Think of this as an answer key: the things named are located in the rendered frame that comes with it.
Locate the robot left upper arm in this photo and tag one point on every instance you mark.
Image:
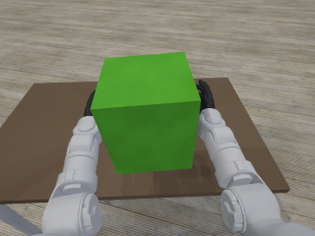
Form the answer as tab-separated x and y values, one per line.
72	215

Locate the robot right forearm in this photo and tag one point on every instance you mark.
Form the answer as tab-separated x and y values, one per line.
232	168

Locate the table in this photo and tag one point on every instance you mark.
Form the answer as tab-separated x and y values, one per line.
35	137

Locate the carton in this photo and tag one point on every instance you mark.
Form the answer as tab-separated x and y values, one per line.
147	108

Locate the robot left hand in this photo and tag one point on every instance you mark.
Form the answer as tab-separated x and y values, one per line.
89	105

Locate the robot right upper arm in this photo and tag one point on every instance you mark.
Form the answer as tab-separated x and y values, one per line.
252	210

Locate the robot right hand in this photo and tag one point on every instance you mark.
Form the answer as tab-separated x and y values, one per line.
206	96

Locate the robot left forearm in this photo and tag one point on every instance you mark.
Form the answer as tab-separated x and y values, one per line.
79	170

